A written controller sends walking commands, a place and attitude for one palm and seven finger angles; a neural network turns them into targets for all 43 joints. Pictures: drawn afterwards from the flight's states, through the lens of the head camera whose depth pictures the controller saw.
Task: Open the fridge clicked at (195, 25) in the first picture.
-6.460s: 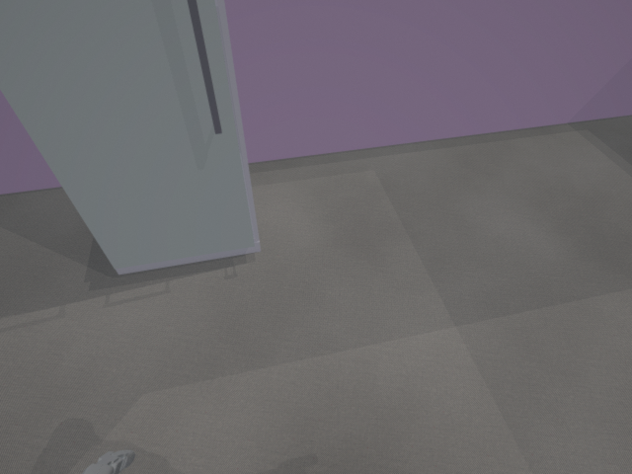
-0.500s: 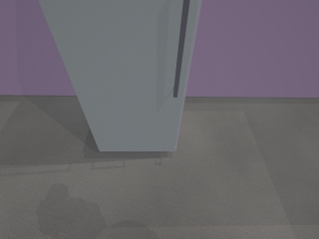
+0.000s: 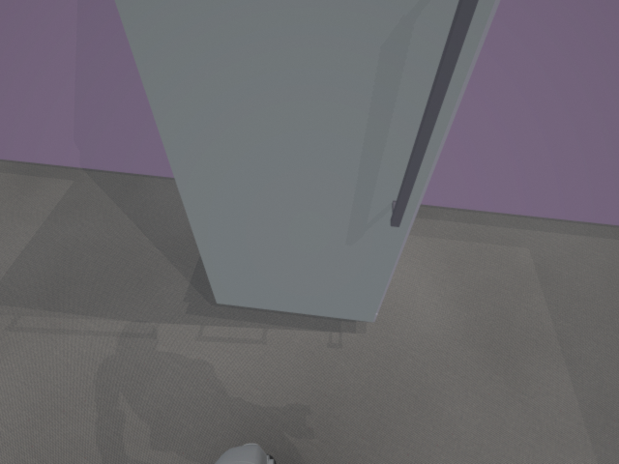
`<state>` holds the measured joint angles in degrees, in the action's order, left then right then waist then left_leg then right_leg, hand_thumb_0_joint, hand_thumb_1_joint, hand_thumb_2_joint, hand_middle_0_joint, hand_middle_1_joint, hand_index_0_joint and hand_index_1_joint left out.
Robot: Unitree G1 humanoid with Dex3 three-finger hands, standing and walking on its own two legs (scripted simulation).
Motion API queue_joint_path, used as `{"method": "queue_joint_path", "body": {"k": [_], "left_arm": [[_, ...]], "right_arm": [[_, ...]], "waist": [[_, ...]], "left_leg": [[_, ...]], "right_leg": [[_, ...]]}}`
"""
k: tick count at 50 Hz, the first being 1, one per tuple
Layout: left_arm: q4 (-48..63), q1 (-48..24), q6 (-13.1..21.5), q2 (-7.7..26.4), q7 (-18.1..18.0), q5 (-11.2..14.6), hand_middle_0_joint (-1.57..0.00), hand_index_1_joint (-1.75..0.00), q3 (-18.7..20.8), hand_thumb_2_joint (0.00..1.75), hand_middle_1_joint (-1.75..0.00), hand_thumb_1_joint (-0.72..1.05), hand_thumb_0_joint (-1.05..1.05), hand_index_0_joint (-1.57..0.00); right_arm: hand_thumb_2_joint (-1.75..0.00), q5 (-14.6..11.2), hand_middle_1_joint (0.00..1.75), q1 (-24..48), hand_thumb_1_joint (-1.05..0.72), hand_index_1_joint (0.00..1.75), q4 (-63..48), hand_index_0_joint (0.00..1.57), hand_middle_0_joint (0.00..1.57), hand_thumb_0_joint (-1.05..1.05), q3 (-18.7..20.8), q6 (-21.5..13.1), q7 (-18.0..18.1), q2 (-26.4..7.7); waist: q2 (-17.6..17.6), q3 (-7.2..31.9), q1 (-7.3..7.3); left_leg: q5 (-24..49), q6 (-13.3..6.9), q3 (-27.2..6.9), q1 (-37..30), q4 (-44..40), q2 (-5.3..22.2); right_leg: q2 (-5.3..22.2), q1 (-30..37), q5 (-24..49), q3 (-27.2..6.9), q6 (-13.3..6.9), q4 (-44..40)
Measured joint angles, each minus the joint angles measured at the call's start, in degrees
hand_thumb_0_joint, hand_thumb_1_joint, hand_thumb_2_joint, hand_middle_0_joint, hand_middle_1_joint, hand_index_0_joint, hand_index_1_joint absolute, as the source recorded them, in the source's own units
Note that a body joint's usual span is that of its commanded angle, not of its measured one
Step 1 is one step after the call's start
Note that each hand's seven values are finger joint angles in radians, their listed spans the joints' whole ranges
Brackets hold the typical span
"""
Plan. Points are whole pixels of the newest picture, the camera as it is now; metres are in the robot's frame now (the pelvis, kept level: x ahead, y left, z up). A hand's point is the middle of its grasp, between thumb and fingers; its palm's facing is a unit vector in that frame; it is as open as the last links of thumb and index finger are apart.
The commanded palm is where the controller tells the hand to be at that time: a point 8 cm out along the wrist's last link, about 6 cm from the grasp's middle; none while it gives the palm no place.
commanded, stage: take the last steps up to it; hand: right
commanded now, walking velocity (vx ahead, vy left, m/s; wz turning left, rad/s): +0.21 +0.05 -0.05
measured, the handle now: (427, 115) +0.60 -0.11 +0.14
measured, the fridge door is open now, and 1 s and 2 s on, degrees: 0 0 0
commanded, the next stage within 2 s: come to a stop and stand still in 0.20 s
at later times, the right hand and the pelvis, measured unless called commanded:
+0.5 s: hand out of the picture +0.11 -0.16 -0.17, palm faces +0.09 +0.99 -0.13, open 7.3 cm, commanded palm none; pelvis +0.14 +0.00 +0.01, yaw +0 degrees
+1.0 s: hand out of the picture +0.10 -0.12 -0.14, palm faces +0.05 +0.97 -0.22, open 7.4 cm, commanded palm none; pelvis +0.09 +0.05 +0.03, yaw +0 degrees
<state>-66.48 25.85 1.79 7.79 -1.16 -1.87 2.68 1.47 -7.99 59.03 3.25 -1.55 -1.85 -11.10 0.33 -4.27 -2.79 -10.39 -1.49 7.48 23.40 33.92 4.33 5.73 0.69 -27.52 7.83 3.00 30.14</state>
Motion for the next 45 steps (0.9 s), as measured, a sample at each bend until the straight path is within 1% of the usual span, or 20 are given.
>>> {"method": "queue_joint_path", "body": {"k": [1, 3, 4, 6, 8, 12, 17, 19, 22, 24, 26, 29, 31, 33, 36, 39, 40, 42, 43, 45], "left_arm": [[-0.42, -0.47, -0.5, 0.15, 0.15, 0.34, -0.2, -0.3, -0.01, 0.9, -0.3, 0.91, 0.0, -0.2], [-0.53, -1.99, -1.49, 0.52, 0.32, 0.88, -0.2, -0.3, 0.16, 0.9, -0.3, 0.91, 0.01, -0.2], [-0.23, -2.87, -1.75, 0.74, 0.38, 0.86, -0.2, -0.3, 0.34, 0.9, -0.3, 0.91, 0.01, -0.2], [1.02, -4.91, -1.9, 1.27, 0.46, 0.51, -0.2, -0.3, 0.57, 0.9, -0.3, 0.91, 0.01, -0.2], [2.75, -7.15, -1.8, 1.59, 0.51, 0.24, -0.2, -0.3, 0.71, 0.9, -0.3, 0.91, 0.01, -0.2], [5.95, -11.21, -1.31, 1.45, 0.74, 0.17, -0.19, -0.3, 0.55, 0.9, -0.3, 0.91, 0.01, -0.2], [7.1, -14.64, -0.37, 2.15, 0.75, 0.25, -0.19, -0.3, 0.29, 0.9, -0.3, 0.94, 0.01, -0.2], [6.93, -15.31, 0.39, 2.18, 0.59, 0.36, -0.19, -0.3, -0.31, 0.9, -0.3, 0.94, 0.01, -0.2], [5.83, -16.51, 0.38, 0.56, -0.14, 0.67, -0.19, -0.3, -1.48, 0.9, -0.3, 0.93, 0.0, -0.2], [5.66, -17.54, -0.06, -0.41, -0.76, 1.03, -0.19, -0.3, -2.0, 0.9, -0.3, 0.92, 0.0, -0.2], [6.04, -18.82, -0.5, -1.15, -1.23, 1.17, -0.19, -0.3, -2.04, 0.9, -0.3, 0.92, 0.0, -0.2], [7.37, -20.7, -1.2, -1.39, -1.7, 1.24, -0.2, -0.3, -0.92, 0.9, -0.3, 0.93, -0.01, -0.2], [8.19, -21.54, -1.71, -0.93, -1.62, 1.04, -0.2, -0.3, -0.25, 0.9, -0.3, 0.93, -0.01, -0.21], [8.55, -21.69, -2.22, -0.24, -1.39, 0.8, -0.2, -0.3, 0.23, 0.9, -0.3, 0.93, -0.02, -0.21], [8.27, -20.76, -2.92, 1.04, -0.8, 0.43, -0.2, -0.3, 0.79, 0.9, -0.3, 0.93, -0.01, -0.21], [7.25, -18.69, -3.61, 2.07, -0.14, 0.42, -0.2, -0.3, 1.15, 0.9, -0.3, 0.92, -0.01, -0.21], [6.88, -17.96, -4.0, 2.17, 0.07, 0.63, -0.2, -0.3, 1.2, 0.9, -0.3, 0.92, -0.01, -0.21], [6.23, -16.36, -5.23, 2.95, 0.6, 0.75, -0.2, -0.3, 1.39, 0.9, -0.3, 0.92, 0.0, -0.2], [5.95, -15.48, -5.77, 3.22, 0.86, 0.65, -0.2, -0.3, 1.39, 0.9, -0.3, 0.92, 0.0, -0.2], [5.57, -13.88, -5.88, 3.59, 1.32, 0.43, -0.19, -0.3, 1.36, 0.9, -0.3, 0.92, 0.0, -0.2]], "right_arm": [[-0.9, -0.04, 0.3, 0.75, -0.91, 0.3, -0.33, 0.2, 0.2, 0.01, 0.1, -1.01, 0.31, 0.22], [-0.9, -0.42, 0.3, 1.16, -0.91, 0.3, -0.76, 0.2, 0.2, 0.01, -0.09, -1.92, 0.85, 0.77], [-0.9, -0.5, 0.3, 0.95, -0.91, 0.3, -0.8, 0.2, 0.2, 0.01, -0.26, -1.84, 1.19, 1.11], [-0.9, -0.42, 0.3, -0.01, -0.91, 0.3, -0.44, 0.2, 0.2, 0.01, -0.67, -1.53, 1.89, 1.84], [-0.9, -0.42, 0.3, -1.38, -0.92, 0.3, 0.17, 0.2, 0.2, 0.0, -0.6, -1.49, 2.77, 2.34], [-0.9, -0.14, 0.3, -4.01, -0.95, 0.3, 1.53, 0.2, 0.2, 0.0, -0.92, -1.29, 3.05, 1.7], [-0.9, -0.21, 0.3, -7.24, -0.93, 0.3, 3.55, 0.2, 0.2, 0.0, -1.39, -1.0, 2.62, 2.01], [-0.9, -0.52, 0.3, -8.62, -0.93, 0.3, 4.48, 0.2, 0.2, 0.0, -1.64, -0.5, 2.8, 2.29], [-0.9, -0.86, 0.3, -9.54, -0.92, 0.3, 5.85, 0.2, 0.2, 0.01, -2.18, 0.98, 3.57, 2.16], [-0.9, -0.94, 0.3, -9.72, -0.92, 0.3, 6.04, 0.2, 0.2, 0.01, -2.58, 1.92, 3.79, 2.37], [-0.9, -0.9, 0.3, -9.27, -0.92, 0.3, 5.51, 0.2, 0.2, 0.01, -2.68, 2.8, 3.81, 2.65], [-0.9, -0.6, 0.3, -8.12, -0.91, 0.3, 3.97, 0.2, 0.2, 0.01, -2.03, 3.73, 3.8, 2.85], [-0.9, -0.42, 0.3, -7.26, -0.91, 0.3, 2.74, 0.2, 0.2, 0.01, -1.28, 4.17, 3.86, 2.48], [-0.9, -0.31, 0.3, -6.44, -0.91, 0.3, 1.5, 0.2, 0.2, 0.01, -0.59, 4.44, 3.95, 1.8], [-0.9, -0.23, 0.3, -5.51, -0.91, 0.3, 0.03, 0.2, 0.2, 0.01, -0.09, 4.33, 4.01, 0.89], [-0.9, 0.0, 0.3, -5.96, -0.91, 0.3, -0.71, 0.2, 0.2, 0.01, -0.36, 3.01, 3.96, 0.3], [-0.9, 0.24, 0.3, -6.43, -0.91, 0.3, -0.68, 0.2, 0.2, 0.01, -0.52, 2.41, 3.99, 0.11], [-0.9, 0.4, 0.3, -7.14, -0.91, 0.3, -0.11, 0.2, 0.19, 0.01, -1.23, 2.49, 3.83, 1.04], [-0.9, 0.38, 0.3, -7.83, -0.91, 0.3, 0.08, 0.2, 0.19, 0.01, -1.51, 2.55, 3.71, 1.54], [-0.9, 0.28, 0.3, -9.1, -0.91, 0.3, 0.6, 0.2, 0.2, 0.01, -1.91, 2.53, 3.45, 2.41]], "waist": [[0.68, -0.6, 0.24], [1.4, -1.08, 0.49], [1.63, -0.91, 0.63], [1.94, -0.13, 0.75], [1.94, 0.8, 0.73], [1.46, 2.3, 1.25], [0.75, 2.56, 3.08], [0.68, 2.56, 3.7], [-2.3, 2.32, 4.96], [-3.31, 2.01, 5.45], [-3.3, 1.0, 5.47], [-1.82, -0.8, 4.85], [-0.95, -1.6, 4.36], [-0.36, -1.83, 4.07], [0.47, -1.22, 3.69], [0.72, 0.73, 3.49], [0.25, 1.51, 3.65], [1.36, 2.52, 3.71], [1.44, 3.29, 4.01], [1.14, 4.45, 4.21]], "left_leg": [[-0.32, -0.59, 0.5, 0.44, 2.22, -0.49], [-2.8, -1.27, 1.39, -0.62, 3.85, -1.12], [-3.38, -1.41, 1.79, -1.88, 2.92, -1.45], [-3.0, -1.24, 2.45, -4.62, -0.43, -2.14], [-2.27, -1.39, 2.88, -7.07, -3.92, -2.78], [-1.98, -1.5, 3.26, -10.76, -8.4, -3.76], [-4.78, -0.44, 3.32, -14.37, -8.29, -4.39], [-7.18, 0.36, 3.31, -15.17, -5.93, -4.64], [-8.97, 1.73, 1.83, -16.44, -4.34, -2.62], [-9.92, 2.45, 0.19, -15.88, -2.94, -1.61], [-13.34, 2.81, -1.78, -13.39, 1.72, -1.14], [-18.4, 2.93, -4.15, -7.98, 11.39, -1.53], [-19.35, 3.11, -5.21, -4.54, 17.03, -1.85], [-19.01, 3.24, -5.78, -2.37, 19.87, -1.9], [-17.33, 2.99, -5.17, -2.92, 16.28, -1.26], [-12.2, 2.61, -4.14, -8.16, 3.83, -0.45], [-10.78, 2.35, -4.57, -9.05, 0.58, -0.13], [-8.39, 1.96, -4.11, -9.05, 0.55, -0.69], [-7.46, 1.71, -4.29, -9.29, -0.47, -0.8], [-5.27, 1.38, -4.96, -10.15, -3.87, -0.8]], "right_leg": [[0.57, -3.42, -2.01, -1.69, -0.96, 8.86], [-0.31, -11.26, -2.47, -5.42, -2.76, 26.64], [-0.55, -14.86, -0.78, -6.0, -3.28, 32.73], [-0.29, -20.81, 3.18, -5.65, -3.5, 37.78], [0.14, -24.85, 5.59, -4.8, -3.07, 35.98], [0.51, -27.64, 7.76, -3.01, -1.98, 24.23], [-0.5, -23.77, 11.17, -1.75, -1.6, 9.12], [-0.79, -20.31, 18.92, -1.73, -1.97, 2.76], [-2.64, -17.79, 15.23, -0.06, -5.46, 2.8], [-3.64, -16.49, 14.3, 1.12, -6.32, 1.1], [-4.14, -15.98, 15.33, 1.84, -6.53, -0.72], [-3.61, -16.47, 16.89, 2.17, -6.78, -2.1], [-2.93, -17.2, 17.68, 2.22, -6.56, -2.34], [-2.3, -18.01, 18.31, 2.13, -6.14, -2.2], [-1.61, -19.14, 18.96, 1.53, -5.26, -1.53], [-1.56, -20.65, 18.75, 0.87, -4.06, 0.44], [-1.85, -21.58, 16.81, 0.84, -3.42, 2.21], [-2.39, -22.6, 9.41, -1.69, -2.34, 6.0], [-3.01, -23.12, 7.51, -2.9, -2.14, 8.69], [-4.08, -23.86, 7.41, -4.4, -1.92, 14.03]]}}
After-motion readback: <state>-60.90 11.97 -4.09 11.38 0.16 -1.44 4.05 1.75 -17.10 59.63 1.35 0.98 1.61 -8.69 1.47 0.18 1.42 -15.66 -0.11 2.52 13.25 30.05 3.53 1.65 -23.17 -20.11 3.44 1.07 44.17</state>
